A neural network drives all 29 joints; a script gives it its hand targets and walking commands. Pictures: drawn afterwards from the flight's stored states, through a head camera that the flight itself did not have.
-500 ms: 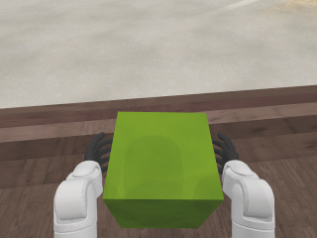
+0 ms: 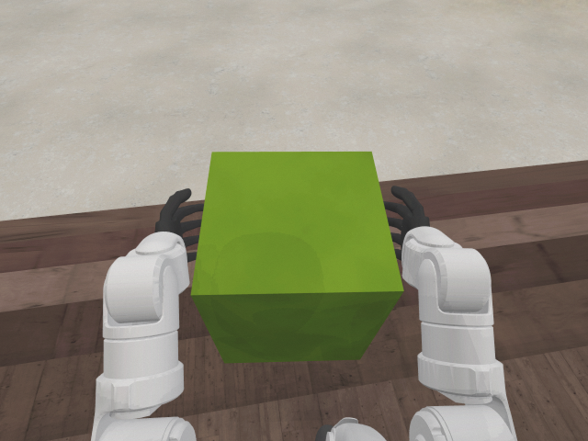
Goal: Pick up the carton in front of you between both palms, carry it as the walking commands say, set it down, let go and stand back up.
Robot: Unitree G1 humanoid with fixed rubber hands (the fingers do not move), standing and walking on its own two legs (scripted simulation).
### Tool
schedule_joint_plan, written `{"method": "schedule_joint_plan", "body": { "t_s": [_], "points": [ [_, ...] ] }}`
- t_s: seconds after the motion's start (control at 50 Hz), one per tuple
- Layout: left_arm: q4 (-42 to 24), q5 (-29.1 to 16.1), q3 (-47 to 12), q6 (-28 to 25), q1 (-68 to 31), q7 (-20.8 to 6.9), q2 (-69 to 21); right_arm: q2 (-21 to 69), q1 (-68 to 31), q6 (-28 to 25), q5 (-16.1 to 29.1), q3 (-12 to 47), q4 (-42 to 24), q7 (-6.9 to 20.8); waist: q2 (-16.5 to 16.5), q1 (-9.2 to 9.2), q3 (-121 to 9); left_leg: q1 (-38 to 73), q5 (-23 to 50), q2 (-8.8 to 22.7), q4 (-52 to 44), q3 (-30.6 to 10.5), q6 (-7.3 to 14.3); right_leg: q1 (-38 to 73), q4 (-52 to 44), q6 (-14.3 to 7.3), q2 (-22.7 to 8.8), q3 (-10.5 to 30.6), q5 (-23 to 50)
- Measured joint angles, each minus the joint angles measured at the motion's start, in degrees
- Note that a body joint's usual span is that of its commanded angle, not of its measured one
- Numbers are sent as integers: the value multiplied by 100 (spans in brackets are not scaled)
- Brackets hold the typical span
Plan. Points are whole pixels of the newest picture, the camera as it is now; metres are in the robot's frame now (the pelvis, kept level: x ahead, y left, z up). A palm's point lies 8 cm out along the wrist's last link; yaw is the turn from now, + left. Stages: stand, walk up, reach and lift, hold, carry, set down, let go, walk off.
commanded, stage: carry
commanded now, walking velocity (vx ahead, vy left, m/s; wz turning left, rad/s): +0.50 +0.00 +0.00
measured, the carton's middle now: (292, 265) +0.35 -0.01 +0.05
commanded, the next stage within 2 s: none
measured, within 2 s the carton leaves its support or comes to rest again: neither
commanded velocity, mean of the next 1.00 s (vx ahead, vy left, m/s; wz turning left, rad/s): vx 0.50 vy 0.00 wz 0.00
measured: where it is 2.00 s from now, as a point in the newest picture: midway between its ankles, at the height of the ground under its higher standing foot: (257, 234)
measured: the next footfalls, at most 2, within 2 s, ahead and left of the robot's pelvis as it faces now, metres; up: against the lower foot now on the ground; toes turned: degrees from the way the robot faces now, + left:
right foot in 0.04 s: +0.22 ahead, -0.09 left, +0.00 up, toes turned -7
left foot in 0.64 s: +0.60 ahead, +0.06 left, -0.11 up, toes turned +2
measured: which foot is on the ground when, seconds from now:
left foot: down 0.00-0.06, up 0.08-0.62, down 0.64-1.00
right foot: up 0.00-0.02, down 0.04-0.66, up 0.68-1.00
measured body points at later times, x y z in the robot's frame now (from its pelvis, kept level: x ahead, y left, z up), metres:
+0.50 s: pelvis +0.31 -0.02 -0.02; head +0.36 -0.01 +0.43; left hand +0.68 +0.14 +0.09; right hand +0.68 -0.16 +0.10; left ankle +0.40 +0.09 -0.71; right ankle +0.18 -0.08 -0.73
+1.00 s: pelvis +0.63 +0.06 -0.14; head +0.70 +0.08 +0.30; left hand +1.00 +0.19 -0.09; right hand +0.98 -0.11 -0.09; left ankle +0.56 +0.06 -0.84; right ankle +0.73 -0.09 -0.79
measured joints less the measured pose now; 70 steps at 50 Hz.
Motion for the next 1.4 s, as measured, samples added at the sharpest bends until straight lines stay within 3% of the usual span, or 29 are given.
{"method": "schedule_joint_plan", "body": {
  "t_s": [0.04, 0.08, 0.14, 0.18, 0.34, 0.42, 0.5, 0.56, 0.6, 0.62, 0.64, 0.66, 0.7, 0.76, 0.84, 0.94, 1.0, 1.08, 1.12, 1.14, 1.16, 1.18, 1.2, 1.22, 1.24, 1.3, 1.34, 1.4],
  "points": [
    [447, -24, 49, 36, -405, 8, 92, -152, -349, 70, 33, -36, 368, -12, 10, 63, -2, 86, -423, 74, 573, -4, -85, 444, -509, -73, 168, -152, -17],
    [930, 2, 84, -59, -771, 47, 98, -364, -704, 64, 118, -73, 781, -17, 197, 268, 119, -407, -323, 232, 2151, -294, -60, 420, -26, -194, 311, -237, -365],
    [1397, -51, 112, -85, -1042, 91, 151, -464, -984, 81, 161, -167, 1216, -21, 142, 434, 397, -1571, -146, -86, 4500, -954, 82, 619, 106, -225, 346, -205, -685],
    [1461, -132, 152, -64, -1068, 118, 185, -412, -1077, 130, 104, -233, 1296, -32, 82, 482, 571, -2168, 157, -118, 4751, -1063, 157, 879, -141, -262, 373, -179, -764],
    [898, -219, 409, -232, -1056, 166, 51, -103, -1059, -4, -58, -500, 654, -61, -12, 576, 892, -3389, 761, 27, 2817, -1071, 121, 1704, -729, -231, 423, -26, -1196],
    [539, -224, 430, -271, -980, 162, -60, 32, -803, -54, -72, -559, 117, -62, -23, 553, 756, -3585, 1510, -11, 2702, -883, 214, 2041, -476, -129, 449, 43, -1784],
    [557, -194, 255, -268, -954, 156, -92, 27, -580, 5, -60, -628, -129, -38, -36, 661, 430, -3572, 2385, -26, 2387, -887, 245, 2449, 4, -22, 540, 116, -2612],
    [756, -162, 75, -210, -969, 181, -40, -23, -581, 98, -128, -647, 1, 3, 68, 793, 189, -3253, 3816, 71, 847, -879, 201, 2861, 425, 90, 650, 165, -3340],
    [923, -166, 40, -131, -1018, 179, 45, -55, -670, 145, -155, -628, 235, 27, 154, 783, 74, -2930, 4354, 108, 205, -789, 202, 3148, 915, 164, 669, 159, -3909],
    [998, -191, 48, -79, -1036, 177, 114, -63, -745, 156, -175, -584, 400, 31, 192, 693, 54, -2699, 4449, 101, 119, -685, 185, 3222, 1445, 189, 621, 98, -4138],
    [1065, -233, 71, -14, -1061, 172, 206, -58, -846, 170, -210, -523, 582, 32, 205, 549, 34, -2438, 4109, 65, 218, -575, 210, 3152, 2319, 228, 509, 39, -3792],
    [1174, -280, 83, 24, -1155, 157, 311, -56, -951, 161, -251, -483, 735, 33, 110, 353, 28, -2378, 3059, -51, 564, -472, 364, 2891, 3413, 241, 419, 157, -3642],
    [1445, -291, 80, 42, -1341, 148, 387, -170, -1079, 151, -204, -416, 999, 34, 13, 150, 70, -2467, 1211, -307, 1326, -524, 660, 2151, 5199, 217, 539, 703, -3428],
    [1614, -156, 89, 188, -1315, 155, 283, -295, -958, 219, 13, -355, 1210, -4, 3, -20, 291, -2522, 934, -480, 1880, -427, 786, 1050, 5834, 195, 584, 1057, -2985],
    [1499, 15, 215, 250, -1089, 162, 73, -285, -760, 222, 190, -376, 1232, -79, 75, -42, 605, -2293, 402, -550, 1988, -366, 879, -74, 4577, 192, 310, 1021, -2086],
    [1174, 30, 312, -106, -745, 159, -39, -96, -601, -194, 144, -430, 1135, -91, 44, -79, 806, -1972, -45, -682, 1946, -407, 945, -770, 3100, 216, 113, 908, -1001],
    [968, 14, 308, -344, -458, 152, -79, 5, -434, -468, 133, -394, 1078, -87, 23, -162, 788, -1677, -426, -780, 1997, -510, 942, -841, 2332, 176, 162, 780, 79],
    [697, 27, 284, -548, -164, 139, -139, 37, -209, -730, 187, -266, 954, -83, -109, -379, 671, -1207, -1026, -992, 2305, -637, 950, -374, 375, 194, 368, 453, 1515],
    [586, 65, 242, -587, -107, 137, -177, -17, -153, -779, 258, -219, 872, -83, -208, -425, 583, -1029, -1281, -1072, 2805, -517, 920, 47, -399, 100, 515, 230, 2291],
    [587, 103, 197, -604, -122, 138, -210, -79, -122, -778, 310, -214, 823, -83, -246, -367, 534, -1014, -1007, -1053, 3279, -344, 910, 308, -503, 11, 596, 121, 2447],
    [645, 164, 121, -608, -197, 140, -255, -172, -83, -744, 379, -244, 751, -78, -286, -235, 474, -1118, -427, -999, 4009, -158, 742, 667, -622, -140, 652, 7, 2491],
    [711, 229, 48, -600, -299, 148, -292, -272, -79, -714, 435, -278, 708, -50, -319, -49, 391, -1353, -160, -924, 4932, -36, 504, 1044, -665, -335, 703, -38, 1884],
    [759, 269, 5, -599, -389, 152, -272, -338, -167, -717, 467, -289, 761, -25, -268, 121, 323, -1661, -267, -851, 5795, -122, 293, 1236, -525, -417, 844, 79, 630],
    [816, 239, -24, -577, -458, 156, -189, -349, -274, -711, 442, -269, 853, -24, -251, 252, 257, -1989, -382, -827, 6316, -323, 155, 1361, -364, -478, 959, 208, -509],
    [888, 167, -33, -549, -493, 161, -88, -329, -381, -679, 373, -244, 961, -26, -178, 387, 213, -2301, -403, -718, 6468, -574, 108, 1358, -130, -557, 1087, 242, -1193],
    [1206, -233, -69, -373, -520, 116, 191, -153, -433, -462, 111, -270, 1172, -14, -139, 684, 121, -3079, -154, -382, 5685, -1338, 12, 1264, 568, -634, 1204, 146, -1614],
    [1470, -388, -130, -318, -527, 144, 271, -48, -332, -329, -35, -353, 1210, -6, -168, 820, 118, -3389, 28, -132, 4693, -1566, -80, 1389, 749, -634, 1201, 156, -1950],
    [1781, -511, -255, -355, -600, 190, 320, -1, -247, -244, -157, -463, 1212, 22, -155, 965, 164, -3777, 1508, 123, 3719, -1610, -39, 1543, 1011, -566, 1142, 264, -2428]
  ]
}}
